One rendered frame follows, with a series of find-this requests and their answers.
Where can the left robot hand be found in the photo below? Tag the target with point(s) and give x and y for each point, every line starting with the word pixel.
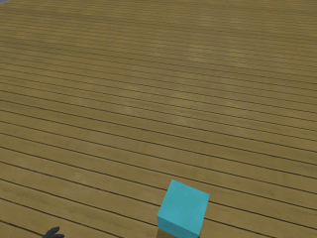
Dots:
pixel 51 233

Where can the carton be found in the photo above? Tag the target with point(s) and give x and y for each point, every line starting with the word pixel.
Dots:
pixel 182 210

